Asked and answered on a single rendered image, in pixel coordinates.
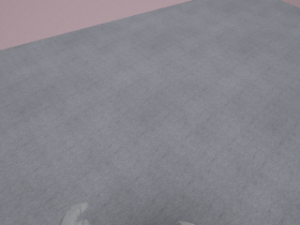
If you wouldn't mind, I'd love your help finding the robot left hand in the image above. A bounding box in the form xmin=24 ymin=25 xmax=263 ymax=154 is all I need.
xmin=59 ymin=202 xmax=89 ymax=225

